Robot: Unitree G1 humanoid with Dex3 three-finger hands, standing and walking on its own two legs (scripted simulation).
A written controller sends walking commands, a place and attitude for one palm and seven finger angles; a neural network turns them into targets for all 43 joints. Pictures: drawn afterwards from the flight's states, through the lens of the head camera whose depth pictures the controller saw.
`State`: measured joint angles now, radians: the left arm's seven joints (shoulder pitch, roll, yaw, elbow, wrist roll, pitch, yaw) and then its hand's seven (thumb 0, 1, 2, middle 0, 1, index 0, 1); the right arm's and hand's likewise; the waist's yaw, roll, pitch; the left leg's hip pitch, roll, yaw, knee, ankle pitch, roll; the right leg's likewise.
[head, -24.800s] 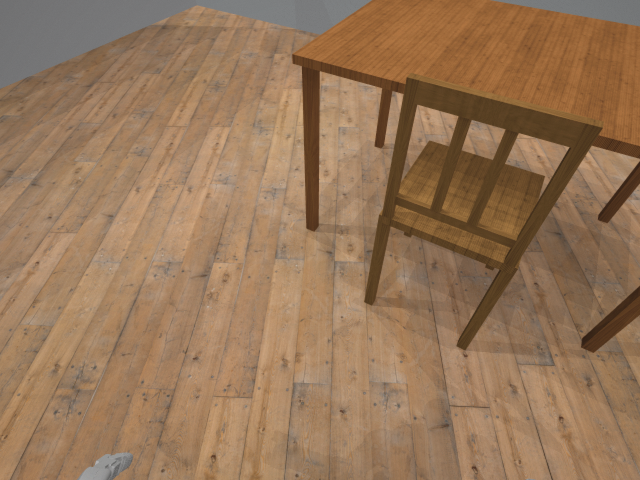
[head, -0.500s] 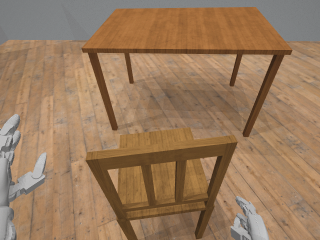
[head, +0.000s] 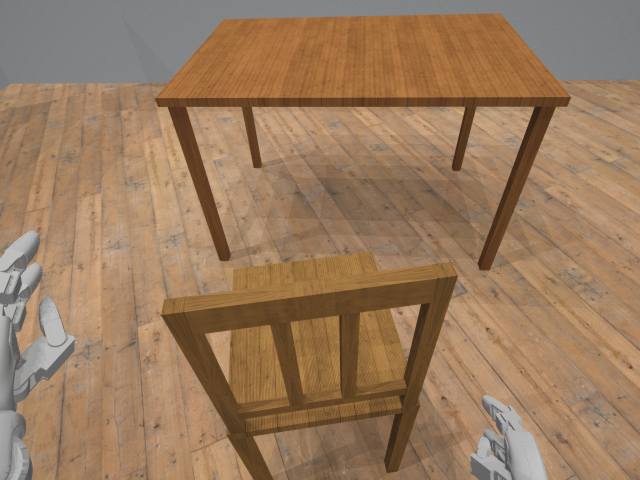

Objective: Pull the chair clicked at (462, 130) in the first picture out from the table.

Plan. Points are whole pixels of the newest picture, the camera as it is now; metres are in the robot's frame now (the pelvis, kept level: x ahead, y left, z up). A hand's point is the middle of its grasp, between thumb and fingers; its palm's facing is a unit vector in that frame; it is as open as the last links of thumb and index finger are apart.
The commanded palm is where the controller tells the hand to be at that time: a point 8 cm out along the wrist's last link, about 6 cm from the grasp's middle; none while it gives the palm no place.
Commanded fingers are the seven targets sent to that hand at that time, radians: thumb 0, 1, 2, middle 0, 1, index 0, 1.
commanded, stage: step back with the hand held close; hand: left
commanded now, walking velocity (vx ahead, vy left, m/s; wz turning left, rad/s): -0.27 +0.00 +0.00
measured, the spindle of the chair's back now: (289, 364) +0.31 +0.10 -0.09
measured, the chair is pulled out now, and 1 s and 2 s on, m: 0.61 0.61 0.61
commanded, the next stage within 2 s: stop stepping back and stand still in 1.46 s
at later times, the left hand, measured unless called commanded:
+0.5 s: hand (32, 396) +0.14 +0.28 +0.15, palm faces +0.40 -0.78 -0.48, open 7.4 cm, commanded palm +0.09 +0.31 +0.17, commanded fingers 0.00 0.90 0.90 -0.20 -0.30 -0.20 -0.30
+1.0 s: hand out of the picture +0.09 +0.29 +0.16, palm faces +0.47 -0.75 -0.47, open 7.4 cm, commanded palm +0.02 +0.33 +0.17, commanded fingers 0.00 0.90 0.90 -0.20 -0.30 -0.20 -0.30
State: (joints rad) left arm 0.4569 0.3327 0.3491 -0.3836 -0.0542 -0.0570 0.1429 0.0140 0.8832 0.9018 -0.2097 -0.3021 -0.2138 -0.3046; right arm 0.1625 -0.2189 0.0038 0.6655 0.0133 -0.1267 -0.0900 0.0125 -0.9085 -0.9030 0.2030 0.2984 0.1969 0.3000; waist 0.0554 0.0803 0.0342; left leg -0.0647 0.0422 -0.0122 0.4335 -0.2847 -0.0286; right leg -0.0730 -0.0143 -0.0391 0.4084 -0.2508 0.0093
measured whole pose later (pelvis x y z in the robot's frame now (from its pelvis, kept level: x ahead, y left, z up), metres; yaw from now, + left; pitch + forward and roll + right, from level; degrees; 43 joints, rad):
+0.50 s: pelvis -0.06 +0.02 +0.00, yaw -1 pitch +0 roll +0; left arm 0.57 0.39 0.39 -0.49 -0.06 -0.11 0.16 0.01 0.88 0.90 -0.21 -0.30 -0.22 -0.31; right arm 0.16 -0.21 -0.02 0.61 0.02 -0.04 -0.10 0.01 -0.91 -0.90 0.20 0.30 0.20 0.30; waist 0.01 0.03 0.03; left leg -0.28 0.02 0.01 0.50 -0.22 0.00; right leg -0.29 -0.03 -0.01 0.46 -0.17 0.03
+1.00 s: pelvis -0.11 +0.02 -0.02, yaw +1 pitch -1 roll -1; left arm 0.52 0.42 0.44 -0.53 -0.02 -0.19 0.17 0.01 0.88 0.90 -0.21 -0.30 -0.21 -0.31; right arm 0.20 -0.18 0.01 0.61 0.01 -0.13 -0.09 0.01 -0.91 -0.90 0.21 0.30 0.20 0.30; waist 0.01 0.00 0.04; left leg -0.44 0.02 -0.01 0.70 -0.29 0.02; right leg -0.41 -0.02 0.00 0.60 -0.17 0.03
